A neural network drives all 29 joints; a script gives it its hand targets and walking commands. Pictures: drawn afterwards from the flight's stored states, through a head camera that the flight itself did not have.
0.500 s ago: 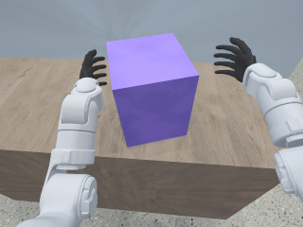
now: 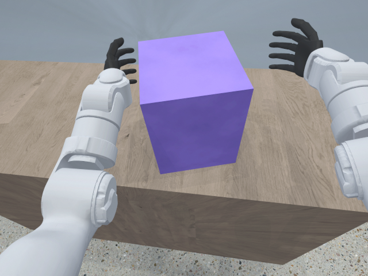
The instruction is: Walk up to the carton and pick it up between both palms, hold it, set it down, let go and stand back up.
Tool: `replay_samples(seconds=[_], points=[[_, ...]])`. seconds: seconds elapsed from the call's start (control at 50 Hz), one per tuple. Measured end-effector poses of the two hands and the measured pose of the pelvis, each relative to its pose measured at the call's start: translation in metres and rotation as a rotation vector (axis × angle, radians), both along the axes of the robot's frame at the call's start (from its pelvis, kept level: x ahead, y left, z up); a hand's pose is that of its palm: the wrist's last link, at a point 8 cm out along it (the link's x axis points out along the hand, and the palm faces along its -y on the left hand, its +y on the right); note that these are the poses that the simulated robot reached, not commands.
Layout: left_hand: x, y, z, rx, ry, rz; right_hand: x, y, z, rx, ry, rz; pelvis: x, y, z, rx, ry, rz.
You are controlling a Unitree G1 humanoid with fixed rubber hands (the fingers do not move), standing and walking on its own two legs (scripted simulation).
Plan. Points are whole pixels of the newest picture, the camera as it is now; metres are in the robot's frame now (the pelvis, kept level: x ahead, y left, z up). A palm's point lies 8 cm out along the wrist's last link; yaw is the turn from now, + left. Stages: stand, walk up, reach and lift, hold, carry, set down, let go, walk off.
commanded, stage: reach and lift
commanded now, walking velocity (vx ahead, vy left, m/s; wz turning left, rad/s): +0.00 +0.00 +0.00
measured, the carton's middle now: (190, 106) +0.49 +0.09 +0.08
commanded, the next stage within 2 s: none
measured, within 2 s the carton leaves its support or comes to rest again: leaves its support in 1.50 s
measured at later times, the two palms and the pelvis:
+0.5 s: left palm (118, 109) +0.43 +0.24 +0.12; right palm (297, 80) +0.52 -0.14 +0.15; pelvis +0.00 +0.00 +0.00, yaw +0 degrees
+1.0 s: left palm (129, 115) +0.43 +0.23 +0.10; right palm (273, 87) +0.52 -0.09 +0.13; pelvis +0.00 +0.00 -0.01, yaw +0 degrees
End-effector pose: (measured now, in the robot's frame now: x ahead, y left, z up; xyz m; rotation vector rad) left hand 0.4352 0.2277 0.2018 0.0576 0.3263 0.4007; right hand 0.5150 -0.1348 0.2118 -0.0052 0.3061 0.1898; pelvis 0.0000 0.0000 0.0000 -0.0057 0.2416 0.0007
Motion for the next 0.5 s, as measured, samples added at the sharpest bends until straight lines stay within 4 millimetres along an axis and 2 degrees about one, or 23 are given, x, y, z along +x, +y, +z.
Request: replay_samples(seconds=[0.14, 0.24, 0.4, 0.5], points=[[0.007, 0.002, -0.016, -0.007, -0.015, -0.029, 0.01, 0.002, -0.007, 0.0, -0.043, 0.004, 0.002, 0.0, -0.001, -0.001, 0.036, 0.0], [0.005, 0.004, -0.036, -0.019, 0.004, -0.048, 0.012, 0.004, -0.012, 0.001, -0.057, 0.003, 0.0, 0.001, -0.001, -0.002, 0.057, 0.0], [-0.011, 0.014, -0.078, -0.028, 0.048, -0.029, 0.007, -0.005, -0.045, -0.03, -0.008, -0.017, -0.004, 0.0, -0.002, -0.001, 0.076, 0.0], [-0.01, 0.014, -0.082, -0.007, -0.008, -0.025, 0.007, -0.002, -0.058, -0.014, -0.039, -0.008, -0.005, 0.0, -0.004, -0.001, 0.124, -0.001]])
